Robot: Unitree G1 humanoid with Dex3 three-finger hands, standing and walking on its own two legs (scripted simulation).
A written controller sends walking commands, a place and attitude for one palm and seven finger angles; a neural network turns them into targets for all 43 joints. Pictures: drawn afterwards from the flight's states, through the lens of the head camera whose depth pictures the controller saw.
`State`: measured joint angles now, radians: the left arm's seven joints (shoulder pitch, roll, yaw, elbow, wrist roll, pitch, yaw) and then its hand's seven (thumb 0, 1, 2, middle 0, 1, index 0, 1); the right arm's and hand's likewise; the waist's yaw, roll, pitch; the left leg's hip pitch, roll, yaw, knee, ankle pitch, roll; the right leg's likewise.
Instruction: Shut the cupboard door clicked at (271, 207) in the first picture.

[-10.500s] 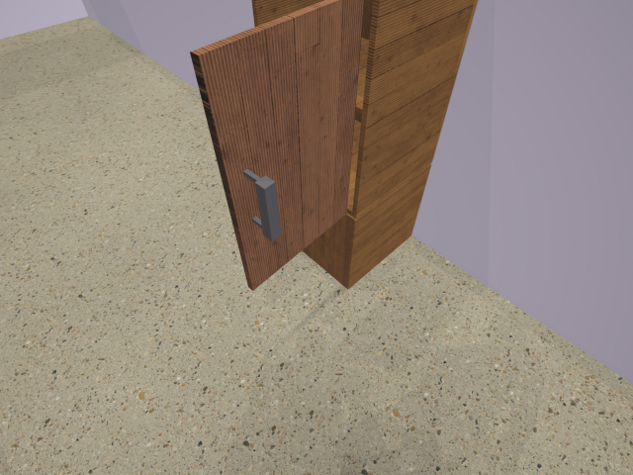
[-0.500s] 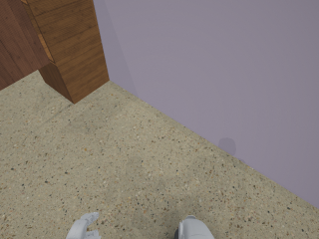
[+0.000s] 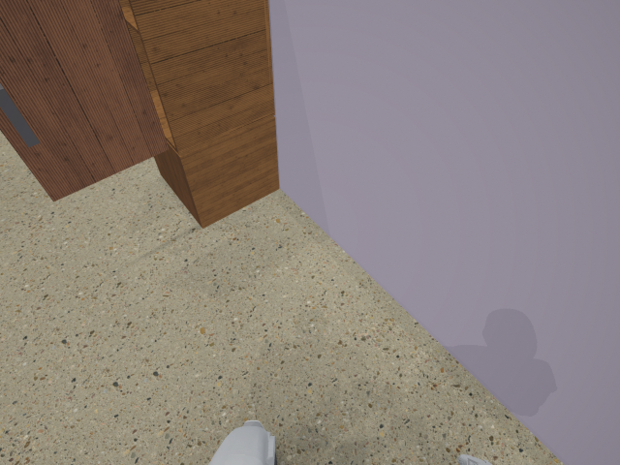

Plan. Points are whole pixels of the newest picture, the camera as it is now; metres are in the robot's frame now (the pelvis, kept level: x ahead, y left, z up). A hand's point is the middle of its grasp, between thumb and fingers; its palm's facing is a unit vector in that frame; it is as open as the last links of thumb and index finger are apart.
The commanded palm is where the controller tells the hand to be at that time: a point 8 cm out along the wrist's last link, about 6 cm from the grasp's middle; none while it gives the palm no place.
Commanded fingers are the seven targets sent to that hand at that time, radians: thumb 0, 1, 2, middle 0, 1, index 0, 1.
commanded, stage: walk to a spot facing it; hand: left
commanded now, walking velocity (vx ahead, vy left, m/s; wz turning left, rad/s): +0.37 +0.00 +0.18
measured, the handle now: (12, 112) +0.78 +0.77 -0.05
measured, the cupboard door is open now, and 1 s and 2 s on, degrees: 94 94 94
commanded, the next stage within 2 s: turn to face it in 0.56 s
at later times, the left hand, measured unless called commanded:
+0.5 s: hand (183, 346) +0.31 +0.25 -0.16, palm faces +0.02 -0.98 -0.18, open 7.3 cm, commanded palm none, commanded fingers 0.00 0.90 0.90 -0.20 -0.30 -0.20 -0.30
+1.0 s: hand (237, 256) +0.51 +0.20 -0.16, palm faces +0.08 -0.98 -0.21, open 7.1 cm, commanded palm none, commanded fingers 0.00 0.90 0.90 -0.20 -0.30 -0.20 -0.30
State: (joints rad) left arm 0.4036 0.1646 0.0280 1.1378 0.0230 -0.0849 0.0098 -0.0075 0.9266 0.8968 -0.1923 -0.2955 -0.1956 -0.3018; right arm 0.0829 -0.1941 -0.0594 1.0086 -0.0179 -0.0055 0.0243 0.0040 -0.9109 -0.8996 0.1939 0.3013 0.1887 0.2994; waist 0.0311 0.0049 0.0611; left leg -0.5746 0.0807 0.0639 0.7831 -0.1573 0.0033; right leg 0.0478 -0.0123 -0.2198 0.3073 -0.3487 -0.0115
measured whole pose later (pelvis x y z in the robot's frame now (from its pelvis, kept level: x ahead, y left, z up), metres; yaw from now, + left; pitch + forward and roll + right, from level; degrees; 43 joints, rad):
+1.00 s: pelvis +0.42 +0.01 +0.00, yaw +5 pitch +0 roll +0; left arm 0.13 0.18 0.05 0.99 0.02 -0.05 0.02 -0.04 0.95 0.90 -0.20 -0.30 -0.20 -0.30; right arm 0.19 -0.16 -0.05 1.05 -0.01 0.03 -0.01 0.00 -0.91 -0.90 0.20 0.30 0.19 0.30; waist -0.05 -0.01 0.09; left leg -0.54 0.08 0.06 0.96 -0.32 -0.05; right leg -0.15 -0.05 -0.25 0.45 -0.30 -0.04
